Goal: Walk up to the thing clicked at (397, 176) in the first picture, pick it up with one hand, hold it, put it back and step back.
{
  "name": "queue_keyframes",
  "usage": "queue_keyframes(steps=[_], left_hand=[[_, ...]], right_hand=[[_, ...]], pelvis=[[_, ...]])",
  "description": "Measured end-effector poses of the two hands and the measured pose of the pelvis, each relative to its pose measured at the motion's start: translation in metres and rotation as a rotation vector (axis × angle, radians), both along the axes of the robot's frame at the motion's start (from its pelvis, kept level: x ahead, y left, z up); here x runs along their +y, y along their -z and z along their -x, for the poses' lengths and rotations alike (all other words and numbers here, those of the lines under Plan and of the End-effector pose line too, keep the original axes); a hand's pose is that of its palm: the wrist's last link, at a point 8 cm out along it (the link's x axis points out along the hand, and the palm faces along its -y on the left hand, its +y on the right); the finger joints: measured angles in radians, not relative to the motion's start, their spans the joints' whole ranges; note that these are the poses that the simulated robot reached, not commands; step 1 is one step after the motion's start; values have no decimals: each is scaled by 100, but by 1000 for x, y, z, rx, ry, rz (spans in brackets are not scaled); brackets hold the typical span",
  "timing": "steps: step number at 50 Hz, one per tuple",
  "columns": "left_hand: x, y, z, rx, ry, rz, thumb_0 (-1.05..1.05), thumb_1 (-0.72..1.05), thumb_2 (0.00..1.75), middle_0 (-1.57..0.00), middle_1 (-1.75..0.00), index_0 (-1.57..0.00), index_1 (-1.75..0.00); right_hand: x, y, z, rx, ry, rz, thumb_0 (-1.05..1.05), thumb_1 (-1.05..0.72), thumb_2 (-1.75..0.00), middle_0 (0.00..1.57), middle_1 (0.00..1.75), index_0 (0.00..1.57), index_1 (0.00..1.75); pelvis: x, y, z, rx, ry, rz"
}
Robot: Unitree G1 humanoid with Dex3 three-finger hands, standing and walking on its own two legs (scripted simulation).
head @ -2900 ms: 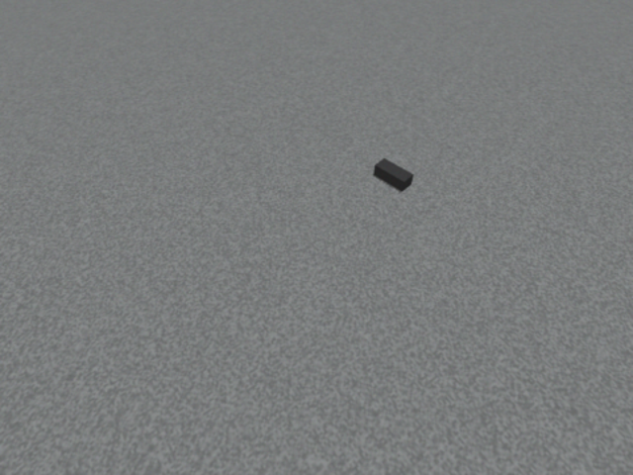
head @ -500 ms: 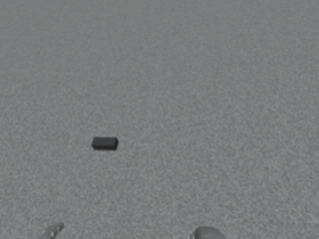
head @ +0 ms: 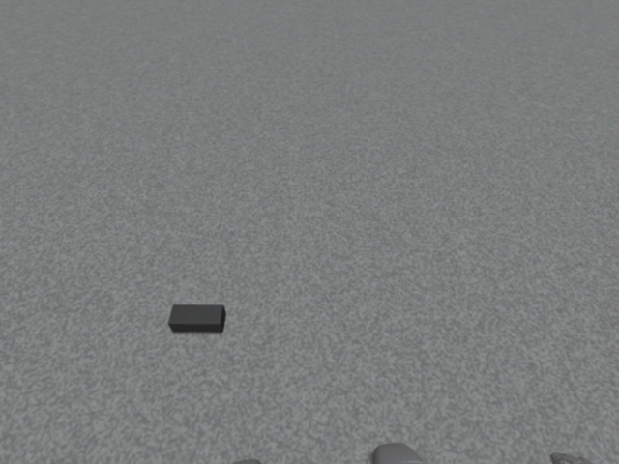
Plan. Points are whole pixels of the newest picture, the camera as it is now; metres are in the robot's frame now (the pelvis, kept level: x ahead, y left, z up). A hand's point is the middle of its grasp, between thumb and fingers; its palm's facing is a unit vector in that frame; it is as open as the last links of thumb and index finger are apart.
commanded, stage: walk up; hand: left
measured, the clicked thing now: (198, 318) +0.69 +0.37 -0.71
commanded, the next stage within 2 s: none
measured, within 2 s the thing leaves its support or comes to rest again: neither
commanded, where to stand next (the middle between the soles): +0.29 +0.16 m, yaw -5 degrees
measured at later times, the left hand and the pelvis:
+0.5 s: hand (62, 409) +0.23 +0.35 -0.09, palm faces -0.04 -0.86 -0.51, open 7.4 cm; pelvis +0.13 +0.08 +0.01, yaw -4 degrees
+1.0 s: hand (31, 384) +0.29 +0.46 -0.15, palm faces -0.17 -0.92 -0.36, open 7.4 cm; pelvis +0.20 +0.19 +0.01, yaw -7 degrees
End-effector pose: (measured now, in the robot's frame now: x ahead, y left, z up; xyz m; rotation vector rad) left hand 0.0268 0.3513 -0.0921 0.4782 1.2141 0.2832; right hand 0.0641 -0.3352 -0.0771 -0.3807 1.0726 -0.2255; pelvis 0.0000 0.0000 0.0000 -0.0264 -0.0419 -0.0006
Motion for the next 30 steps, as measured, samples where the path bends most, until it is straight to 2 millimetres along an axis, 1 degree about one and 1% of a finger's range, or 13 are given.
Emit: queue_keyframes(steps=[5,9,13,16,17,19,23,27,30], left_hand=[[5,-12,-67,-61,61,61,1,90,90,-20,-30,-20,-30],[6,-20,-112,-85,107,75,0,90,90,-21,-30,-20,-30],[5,-26,-155,-105,150,64,0,90,90,-21,-30,-20,-30],[7,-27,-181,-146,166,38,0,90,90,-21,-30,-20,-30],[8,-27,-187,-162,167,29,0,90,90,-21,-30,-20,-30],[13,-31,-193,-186,159,16,0,90,90,-21,-30,-20,-30],[30,-44,-195,-207,115,-3,0,90,90,-21,-30,-20,-30],[55,-51,-189,-181,111,-20,0,90,90,-21,-30,-20,-30],[80,-50,-185,-145,105,-27,0,90,90,-21,-30,-20,-30]], right_hand=[[35,-7,15,77,66,-33,0,-90,-90,20,30,21,30],[53,0,18,134,96,-55,1,-90,-90,20,30,21,30],[65,17,11,169,119,-86,1,-90,-90,20,30,21,30],[72,36,-6,174,128,-114,1,-90,-90,20,30,21,30],[75,41,-14,173,128,-122,1,-90,-90,20,30,21,30],[84,45,-33,167,111,-137,1,-90,-90,20,30,20,30],[97,40,-75,121,66,-149,1,-90,-90,20,30,21,30],[104,31,-112,52,47,-129,1,-90,-90,20,30,21,30],[112,25,-131,27,44,-105,1,-90,-90,20,30,20,30]], pelvis=[[21,-18,-29,1,12,-11],[35,-21,-51,2,29,-28],[45,-17,-75,1,46,-36],[48,-6,-92,-6,61,-28],[50,-4,-96,-14,66,-14],[53,-4,-104,-24,66,-11],[66,-12,-119,-34,60,-17],[86,-15,-133,-36,68,-16],[105,-15,-143,-34,71,-13]])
